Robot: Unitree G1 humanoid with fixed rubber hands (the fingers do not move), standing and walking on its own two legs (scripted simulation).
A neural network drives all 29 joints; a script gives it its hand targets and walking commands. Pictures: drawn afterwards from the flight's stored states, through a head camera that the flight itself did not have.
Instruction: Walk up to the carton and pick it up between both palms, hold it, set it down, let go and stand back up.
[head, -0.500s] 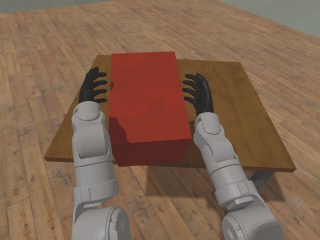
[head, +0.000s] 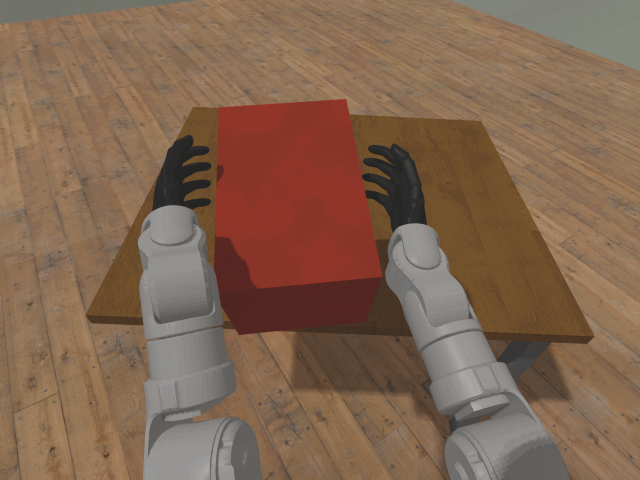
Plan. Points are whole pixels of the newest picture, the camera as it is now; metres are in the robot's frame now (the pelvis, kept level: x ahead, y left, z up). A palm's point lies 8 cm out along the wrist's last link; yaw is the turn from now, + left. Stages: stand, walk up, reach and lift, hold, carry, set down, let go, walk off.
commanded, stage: hold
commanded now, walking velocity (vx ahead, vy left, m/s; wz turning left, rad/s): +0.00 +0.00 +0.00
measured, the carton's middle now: (293, 216) +0.41 +0.00 +0.11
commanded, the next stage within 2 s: none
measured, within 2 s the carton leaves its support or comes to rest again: neither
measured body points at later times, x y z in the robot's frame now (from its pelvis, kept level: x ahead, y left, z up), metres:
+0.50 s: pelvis +0.00 +0.00 +0.00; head -0.02 +0.03 +0.45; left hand +0.37 +0.14 +0.19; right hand +0.36 -0.12 +0.17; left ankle +0.03 +0.13 -0.75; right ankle +0.02 -0.11 -0.75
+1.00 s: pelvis +0.00 +0.00 +0.00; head -0.02 +0.03 +0.45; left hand +0.37 +0.14 +0.19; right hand +0.36 -0.12 +0.17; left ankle +0.03 +0.13 -0.75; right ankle +0.02 -0.11 -0.75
